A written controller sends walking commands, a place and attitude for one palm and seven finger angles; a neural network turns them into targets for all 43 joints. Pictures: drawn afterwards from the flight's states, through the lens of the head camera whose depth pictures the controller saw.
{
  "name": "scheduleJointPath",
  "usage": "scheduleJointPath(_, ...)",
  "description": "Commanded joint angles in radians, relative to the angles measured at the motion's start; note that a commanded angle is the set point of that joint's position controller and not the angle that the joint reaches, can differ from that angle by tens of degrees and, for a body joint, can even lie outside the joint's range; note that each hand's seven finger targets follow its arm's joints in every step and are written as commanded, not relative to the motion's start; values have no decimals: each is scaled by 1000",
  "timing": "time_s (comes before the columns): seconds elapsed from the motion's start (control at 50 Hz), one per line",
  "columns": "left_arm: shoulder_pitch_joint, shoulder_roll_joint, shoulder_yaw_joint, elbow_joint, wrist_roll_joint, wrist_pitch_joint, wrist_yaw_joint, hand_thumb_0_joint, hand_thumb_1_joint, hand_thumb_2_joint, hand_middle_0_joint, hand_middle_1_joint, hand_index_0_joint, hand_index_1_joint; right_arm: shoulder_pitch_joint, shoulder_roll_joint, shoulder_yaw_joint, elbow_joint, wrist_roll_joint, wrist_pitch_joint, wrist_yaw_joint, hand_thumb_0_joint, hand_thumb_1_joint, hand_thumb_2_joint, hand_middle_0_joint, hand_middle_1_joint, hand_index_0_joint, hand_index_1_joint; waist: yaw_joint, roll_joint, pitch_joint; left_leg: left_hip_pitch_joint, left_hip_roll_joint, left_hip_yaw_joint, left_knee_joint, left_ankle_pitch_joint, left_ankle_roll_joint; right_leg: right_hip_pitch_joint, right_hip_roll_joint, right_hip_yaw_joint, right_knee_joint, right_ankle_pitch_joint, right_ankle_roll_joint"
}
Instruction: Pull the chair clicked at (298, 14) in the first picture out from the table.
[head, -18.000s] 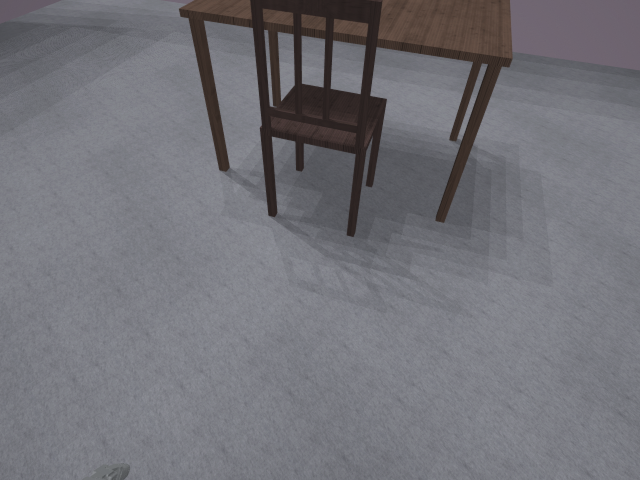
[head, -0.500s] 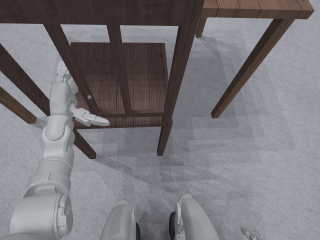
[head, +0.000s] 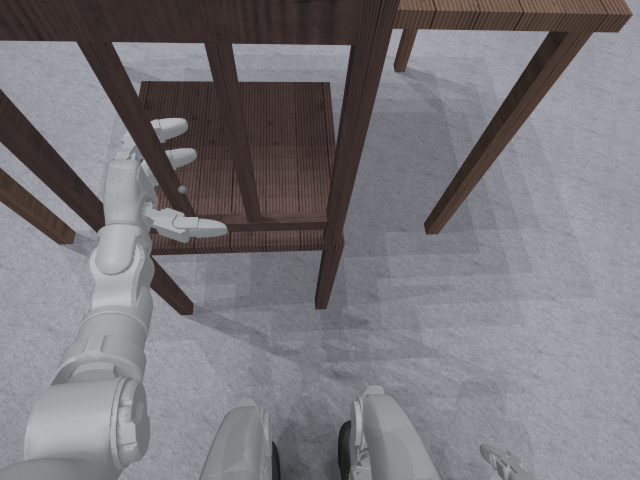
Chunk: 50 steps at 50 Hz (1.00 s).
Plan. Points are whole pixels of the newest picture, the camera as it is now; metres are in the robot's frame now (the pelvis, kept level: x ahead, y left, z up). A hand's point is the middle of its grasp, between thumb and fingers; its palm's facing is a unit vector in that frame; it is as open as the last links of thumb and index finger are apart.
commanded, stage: hook a spindle and tug to test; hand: left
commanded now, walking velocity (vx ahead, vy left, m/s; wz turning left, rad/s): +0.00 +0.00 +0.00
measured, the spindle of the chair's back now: (155, 156) +0.49 +0.18 +0.05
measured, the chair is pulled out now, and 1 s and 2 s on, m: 0.00 0.03 0.13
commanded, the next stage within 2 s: step backward, pulling the chair out in 1.02 s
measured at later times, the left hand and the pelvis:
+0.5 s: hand (182, 187) +0.47 +0.16 +0.02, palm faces +0.01 -1.00 -0.03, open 4.8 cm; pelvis +0.00 +0.00 +0.00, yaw -1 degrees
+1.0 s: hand (188, 207) +0.44 +0.15 +0.02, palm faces +0.01 -1.00 -0.04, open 5.0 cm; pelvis +0.03 +0.00 +0.02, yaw -1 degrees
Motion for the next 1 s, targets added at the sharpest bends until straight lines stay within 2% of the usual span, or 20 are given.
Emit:
scheduleJointPath(0.0,-365,145,-4,-186,5,-67,11,0,60,540,-500,-1450,-500,-1450,130,-161,-57,-70,-4,-28,-6,0,-900,-900,200,300,200,300,-35,51,-491,304,-26,-76,-155,348,-18,288,33,72,-145,240,-5)
scheduleJointPath(0.02,-390,167,6,-190,11,-72,15,0,116,564,-500,-1450,-500,-1450,133,-164,-57,-67,-4,-28,-5,0,-900,-900,200,300,200,300,-37,38,-482,286,-24,-78,-152,328,-16,286,33,75,-144,226,-5)
scheduleJointPath(0.12,-405,150,-11,-172,17,-80,9,0,396,684,-500,-1450,-500,-1450,137,-164,-58,-66,-6,-26,-4,0,-900,-900,200,300,200,300,-40,61,-490,304,-25,-80,-153,331,-18,275,33,74,-143,223,-8)
scheduleJointPath(0.18,-378,200,34,-161,10,-74,4,0,564,756,-500,-1450,-500,-1450,144,-169,-60,-71,-5,-22,-6,0,-900,-900,200,300,200,300,-31,43,-505,280,-28,-69,-145,339,-13,315,35,85,-146,246,-8)
scheduleJointPath(0.24,-408,174,11,-166,9,-71,-4,0,732,828,-500,-1450,-500,-1450,143,-164,-56,-68,-5,-19,-5,0,-900,-900,200,300,200,300,-40,50,-503,278,-28,-70,-146,339,-11,313,34,84,-146,252,-5)
scheduleJointPath(0.3,-368,216,53,-198,-1,-74,-5,0,900,900,-500,-1450,-500,-1450,144,-169,-59,-76,-6,-20,-6,0,-900,-900,200,300,200,300,-21,65,-546,303,-28,-66,-145,374,-14,339,34,85,-143,283,-7)
scheduleJointPath(0.38,-335,185,34,-182,-7,-67,-7,0,900,900,-500,-1450,-500,-1450,139,-164,-55,-81,-2,-19,-5,0,-900,-900,200,300,200,300,-28,30,-493,268,-28,-64,-153,354,-10,341,37,83,-148,275,-6)
scheduleJointPath(0.44,-285,197,47,-248,-9,-74,-2,0,900,900,-500,-1450,-500,-1450,135,-164,-59,-91,-3,-21,-2,0,-900,-900,200,300,200,300,-3,67,-542,316,-26,-66,-161,399,-18,358,34,81,-143,305,-9)
scheduleJointPath(0.48,-237,161,20,-259,-11,-70,-1,0,900,900,-500,-1450,-500,-1450,133,-162,-61,-98,-1,-21,3,0,-900,-900,200,300,200,300,-2,71,-537,356,-21,-77,-170,435,-25,333,37,67,-138,311,-11)
scheduleJointPath(0.52,-237,118,-14,-260,-13,-62,5,0,900,900,-500,-1450,-500,-1450,126,-160,-62,-93,1,-20,6,0,-900,-900,200,300,200,300,-16,56,-494,353,-16,-77,-173,420,-25,304,37,63,-146,293,-7)
scheduleJointPath(0.54,-233,142,4,-276,-10,-65,10,0,900,900,-500,-1450,-500,-1450,130,-163,-63,-93,0,-21,6,0,-900,-900,200,300,200,300,-7,52,-500,354,-15,-80,-175,423,-27,311,37,62,-143,292,-8)
scheduleJointPath(0.58,-206,124,-16,-316,-7,-68,18,0,900,900,-500,-1450,-500,-1450,126,-160,-65,-105,0,-23,9,0,-900,-900,200,300,200,300,-2,92,-515,389,-16,-80,-180,458,-32,308,38,60,-141,308,-12)
scheduleJointPath(0.6,-164,128,-5,-319,-6,-67,20,0,900,900,-500,-1450,-500,-1450,128,-160,-67,-104,0,-23,12,0,-900,-900,200,300,200,300,11,88,-526,402,-13,-82,-182,479,-37,314,37,59,-139,314,-12)
scheduleJointPath(0.62,-137,123,-6,-317,-9,-65,23,0,900,900,-500,-1450,-500,-1450,126,-160,-68,-105,1,-21,13,0,-900,-900,200,300,200,300,8,52,-512,395,-11,-83,-183,485,-37,321,38,57,-142,323,-11)
scheduleJointPath(0.72,-93,78,-55,-398,-9,-63,32,0,900,900,-500,-1450,-500,-1450,122,-155,-73,-111,4,-23,17,0,-900,-900,200,300,200,300,13,76,-513,443,-3,-91,-191,553,-47,313,36,50,-140,344,-11)
scheduleJointPath(0.8,28,39,-82,-467,-17,-56,41,0,900,900,-500,-1450,-500,-1450,120,-147,-77,-126,6,-27,24,0,-900,-900,200,300,200,300,32,91,-531,496,1,-91,-198,639,-57,335,36,47,-148,383,-12)
scheduleJointPath(0.86,38,56,-72,-469,-14,-56,50,0,900,900,-500,-1450,-500,-1450,111,-146,-76,-120,8,-25,17,0,-900,-900,200,300,200,300,24,14,-482,424,-3,-78,-198,573,-40,370,35,54,-151,394,-9)
scheduleJointPath(0.9,23,47,-84,-480,-8,-61,53,0,900,900,-500,-1450,-500,-1450,103,-142,-72,-121,8,-28,14,0,-900,-900,200,300,200,300,22,37,-467,405,-9,-74,-195,551,-36,369,32,58,-146,392,-10)
scheduleJointPath(0.94,29,57,-73,-465,-7,-63,51,0,900,900,-500,-1450,-500,-1450,100,-141,-72,-115,8,-30,10,0,-900,-900,200,300,200,300,22,25,-450,381,-12,-67,-191,529,-34,378,30,61,-145,395,-10)
scheduleJointPath(0.98,27,68,-65,-484,-7,-66,50,0,900,900,-500,-1450,-500,-1450,100,-142,-73,-114,6,-34,5,0,-900,-900,200,300,200,300,25,47,-468,400,-12,-67,-181,564,-35,367,30,63,-136,413,-11)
